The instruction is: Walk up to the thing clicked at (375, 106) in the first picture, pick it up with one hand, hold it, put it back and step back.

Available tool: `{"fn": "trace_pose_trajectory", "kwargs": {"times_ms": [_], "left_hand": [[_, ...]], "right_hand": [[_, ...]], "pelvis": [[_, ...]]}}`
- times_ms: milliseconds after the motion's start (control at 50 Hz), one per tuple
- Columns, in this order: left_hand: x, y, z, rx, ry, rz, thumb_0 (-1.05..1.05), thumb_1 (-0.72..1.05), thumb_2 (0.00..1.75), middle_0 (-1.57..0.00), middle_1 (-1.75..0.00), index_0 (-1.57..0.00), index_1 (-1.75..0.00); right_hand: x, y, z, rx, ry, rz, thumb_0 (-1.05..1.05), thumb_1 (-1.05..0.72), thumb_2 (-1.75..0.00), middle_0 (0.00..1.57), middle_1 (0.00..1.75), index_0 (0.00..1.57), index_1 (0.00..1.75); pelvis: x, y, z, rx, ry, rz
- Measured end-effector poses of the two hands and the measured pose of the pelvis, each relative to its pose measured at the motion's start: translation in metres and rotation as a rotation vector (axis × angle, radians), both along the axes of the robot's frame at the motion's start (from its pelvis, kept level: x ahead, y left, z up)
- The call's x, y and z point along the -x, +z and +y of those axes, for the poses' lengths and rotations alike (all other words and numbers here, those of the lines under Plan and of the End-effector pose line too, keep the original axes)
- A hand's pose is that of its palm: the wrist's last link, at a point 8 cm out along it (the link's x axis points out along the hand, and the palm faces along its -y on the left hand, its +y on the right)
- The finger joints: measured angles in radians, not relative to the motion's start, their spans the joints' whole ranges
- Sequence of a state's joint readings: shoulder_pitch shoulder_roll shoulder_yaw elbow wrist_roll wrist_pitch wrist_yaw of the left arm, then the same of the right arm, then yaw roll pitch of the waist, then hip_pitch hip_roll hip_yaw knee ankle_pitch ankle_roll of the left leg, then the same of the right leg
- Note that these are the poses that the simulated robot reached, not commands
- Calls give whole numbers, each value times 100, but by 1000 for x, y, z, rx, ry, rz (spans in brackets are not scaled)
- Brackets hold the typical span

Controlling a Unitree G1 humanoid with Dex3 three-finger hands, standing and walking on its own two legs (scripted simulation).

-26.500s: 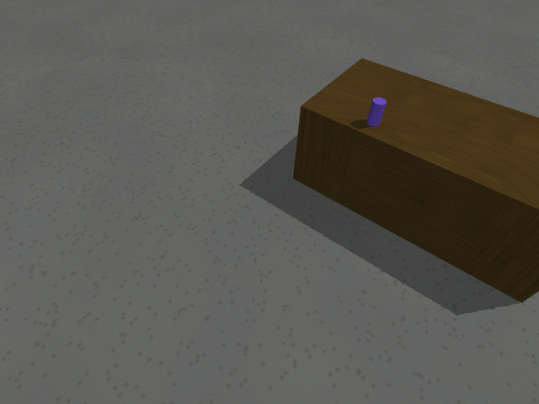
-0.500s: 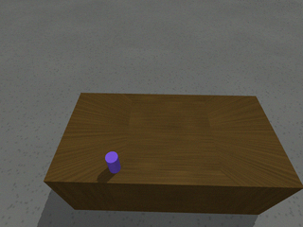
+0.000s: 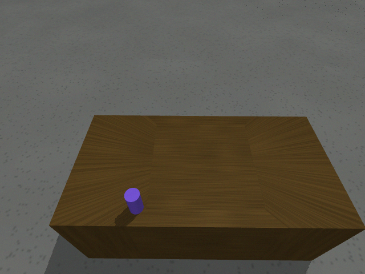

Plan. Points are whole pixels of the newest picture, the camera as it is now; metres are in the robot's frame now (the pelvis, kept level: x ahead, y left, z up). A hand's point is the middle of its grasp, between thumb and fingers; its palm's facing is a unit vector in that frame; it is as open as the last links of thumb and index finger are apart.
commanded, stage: stand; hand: left
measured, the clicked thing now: (134, 201) +0.41 +0.19 -0.28
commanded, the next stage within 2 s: step back in 0.78 s
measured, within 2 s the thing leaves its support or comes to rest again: neither
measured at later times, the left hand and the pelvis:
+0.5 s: hand out of the picture +0.08 +0.25 -0.16, palm faces -0.03 -0.94 -0.34, open 7.3 cm; pelvis +0.00 +0.00 +0.00, yaw +0 degrees
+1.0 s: hand out of the picture +0.08 +0.29 -0.17, palm faces -0.06 -0.92 -0.38, open 7.4 cm; pelvis -0.04 +0.03 -0.01, yaw -1 degrees
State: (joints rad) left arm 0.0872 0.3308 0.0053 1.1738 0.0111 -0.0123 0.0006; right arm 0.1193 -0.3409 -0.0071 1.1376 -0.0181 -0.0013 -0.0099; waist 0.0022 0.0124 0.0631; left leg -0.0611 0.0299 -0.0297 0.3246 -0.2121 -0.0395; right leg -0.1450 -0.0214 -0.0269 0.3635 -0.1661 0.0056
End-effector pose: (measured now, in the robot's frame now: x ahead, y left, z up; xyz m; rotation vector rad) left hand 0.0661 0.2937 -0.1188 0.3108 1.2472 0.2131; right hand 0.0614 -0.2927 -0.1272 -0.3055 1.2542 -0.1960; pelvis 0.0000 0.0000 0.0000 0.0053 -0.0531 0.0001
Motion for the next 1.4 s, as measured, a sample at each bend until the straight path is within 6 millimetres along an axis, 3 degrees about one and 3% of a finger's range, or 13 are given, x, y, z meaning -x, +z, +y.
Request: {"fn": "trace_pose_trajectory", "kwargs": {"times_ms": [780,880,1000,1120,1240,1400], "left_hand": [[-6,0,-2,-1,-26,0,0,91,90,-21,-30,-20,-30],[-6,-2,7,-9,-11,-16,0,91,90,-21,-30,-21,-30],[-12,-11,36,-35,-71,-37,0,90,90,-21,-30,-21,-30],[-24,-31,64,-18,-85,-109,0,91,90,-21,-30,-20,-30],[-4,-26,66,17,-99,-79,0,91,90,-20,-29,-20,-30],[48,-27,74,-5,-128,-1,0,91,90,-21,-30,-20,-30]], "right_hand": [[8,2,-7,1,-21,12,1,-91,-90,21,30,20,30],[9,0,-12,19,-34,10,1,-91,-90,21,30,20,30],[29,4,-7,71,-44,13,1,-91,-90,21,30,20,30],[73,8,19,131,-41,60,1,-91,-90,20,30,20,30],[107,24,44,128,-69,83,1,-90,-90,21,30,21,30],[113,13,54,105,-95,-31,1,-90,-90,21,30,21,30]], "pelvis": [[-2,0,-4,1,-13,6],[14,-5,1,8,-19,15],[39,-13,25,3,-23,35],[63,-26,52,4,-31,20],[78,-10,66,37,-37,43],[105,-15,74,12,-90,23]]}}
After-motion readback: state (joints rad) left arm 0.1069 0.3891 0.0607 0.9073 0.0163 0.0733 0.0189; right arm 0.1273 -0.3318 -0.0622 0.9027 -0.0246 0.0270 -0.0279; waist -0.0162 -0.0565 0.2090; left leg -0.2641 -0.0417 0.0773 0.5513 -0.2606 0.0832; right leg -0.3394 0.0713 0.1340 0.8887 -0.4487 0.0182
